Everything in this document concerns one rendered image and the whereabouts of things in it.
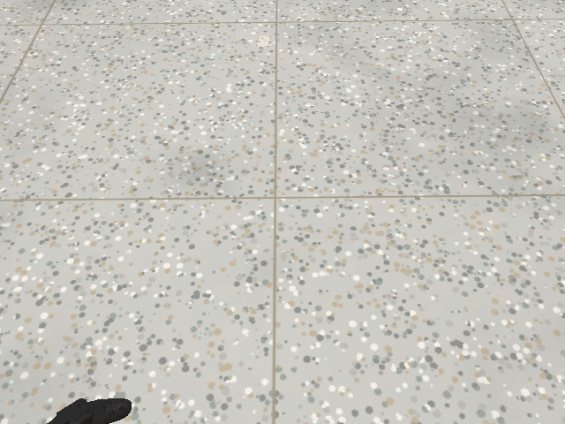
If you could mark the left robot hand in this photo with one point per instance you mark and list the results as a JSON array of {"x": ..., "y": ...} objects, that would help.
[{"x": 100, "y": 411}]

